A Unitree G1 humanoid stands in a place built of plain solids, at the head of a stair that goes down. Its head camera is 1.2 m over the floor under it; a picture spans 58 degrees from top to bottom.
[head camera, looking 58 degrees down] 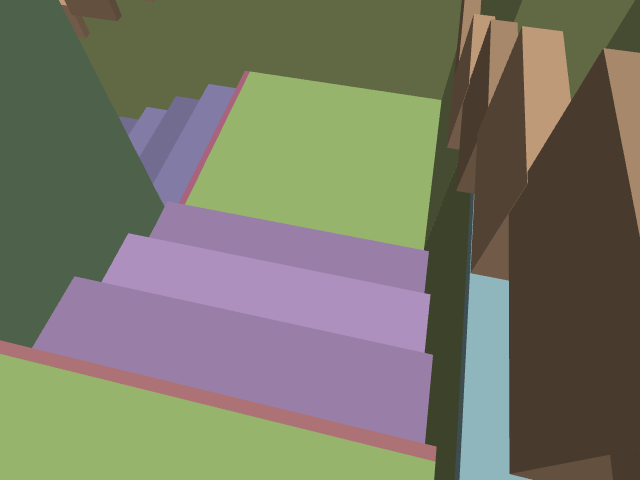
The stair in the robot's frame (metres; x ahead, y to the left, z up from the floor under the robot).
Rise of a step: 0.16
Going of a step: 0.29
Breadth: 1.25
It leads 13 degrees to the right of straight ahead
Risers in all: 4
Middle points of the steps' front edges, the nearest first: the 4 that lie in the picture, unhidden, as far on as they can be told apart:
0.28 0.32 0.00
0.56 0.25 -0.15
0.84 0.19 -0.31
1.12 0.12 -0.47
